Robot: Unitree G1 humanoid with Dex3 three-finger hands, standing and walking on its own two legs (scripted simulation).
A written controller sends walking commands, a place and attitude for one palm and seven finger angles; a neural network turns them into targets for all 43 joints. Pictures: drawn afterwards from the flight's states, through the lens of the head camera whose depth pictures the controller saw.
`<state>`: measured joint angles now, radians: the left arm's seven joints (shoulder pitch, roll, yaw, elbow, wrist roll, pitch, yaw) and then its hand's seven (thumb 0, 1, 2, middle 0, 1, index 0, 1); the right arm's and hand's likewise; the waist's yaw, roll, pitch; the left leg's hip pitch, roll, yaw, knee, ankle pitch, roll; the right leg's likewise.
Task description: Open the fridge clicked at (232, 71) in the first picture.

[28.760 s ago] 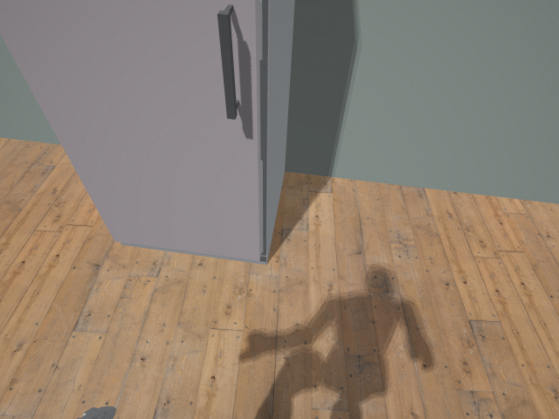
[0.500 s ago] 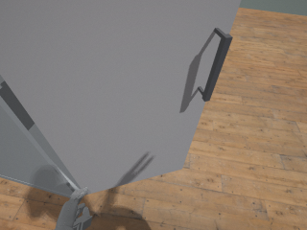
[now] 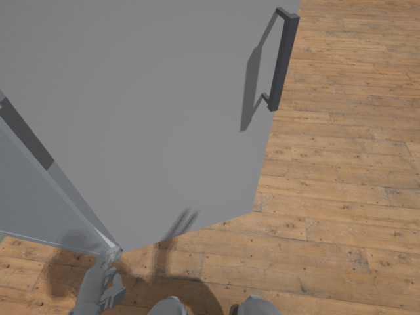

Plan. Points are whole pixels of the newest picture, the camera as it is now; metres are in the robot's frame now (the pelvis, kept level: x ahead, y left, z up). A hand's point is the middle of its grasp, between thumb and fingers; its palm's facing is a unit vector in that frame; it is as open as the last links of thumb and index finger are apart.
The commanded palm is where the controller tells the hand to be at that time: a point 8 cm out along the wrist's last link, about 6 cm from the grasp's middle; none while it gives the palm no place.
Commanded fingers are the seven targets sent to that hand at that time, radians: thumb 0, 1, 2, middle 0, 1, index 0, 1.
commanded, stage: step back with the hand held close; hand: right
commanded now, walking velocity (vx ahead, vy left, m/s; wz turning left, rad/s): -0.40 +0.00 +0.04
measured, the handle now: (276, 64) +0.61 -0.13 +0.16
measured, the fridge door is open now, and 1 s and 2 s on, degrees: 59 59 59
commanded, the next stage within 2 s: stop stepping back and stand still in 0.24 s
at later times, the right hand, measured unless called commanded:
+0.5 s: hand out of the picture +0.06 -0.29 +0.21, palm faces +0.51 +0.78 -0.35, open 7.4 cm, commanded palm -0.01 -0.32 +0.21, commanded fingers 0.00 -0.90 -0.90 0.20 0.30 0.20 0.30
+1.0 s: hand out of the picture -0.09 -0.30 +0.22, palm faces +0.41 +0.82 -0.39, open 7.4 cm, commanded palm -0.14 -0.34 +0.21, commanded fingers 0.00 -0.90 -0.90 0.20 0.30 0.20 0.30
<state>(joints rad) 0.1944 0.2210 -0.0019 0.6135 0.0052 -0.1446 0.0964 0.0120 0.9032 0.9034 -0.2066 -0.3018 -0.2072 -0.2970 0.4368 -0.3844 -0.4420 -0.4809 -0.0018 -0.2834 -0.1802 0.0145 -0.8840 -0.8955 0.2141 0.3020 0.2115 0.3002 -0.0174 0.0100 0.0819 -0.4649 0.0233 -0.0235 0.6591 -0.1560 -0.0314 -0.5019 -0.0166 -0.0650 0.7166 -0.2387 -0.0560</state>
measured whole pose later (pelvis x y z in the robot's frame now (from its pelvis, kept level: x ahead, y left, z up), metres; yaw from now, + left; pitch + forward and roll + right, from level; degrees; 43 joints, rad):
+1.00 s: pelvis -0.29 -0.05 +0.02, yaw +3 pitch -4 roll +0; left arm 0.22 0.20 -0.01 0.66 0.02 -0.09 0.07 0.01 0.90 0.90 -0.21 -0.30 -0.21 -0.30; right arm 0.48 -0.46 -0.41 -0.58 0.04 -0.17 -0.15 0.02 -0.88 -0.90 0.22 0.30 0.21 0.30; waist -0.02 0.06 0.00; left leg -0.31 -0.03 0.07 0.61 -0.28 0.10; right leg -0.58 -0.06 -0.05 1.10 -0.40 0.03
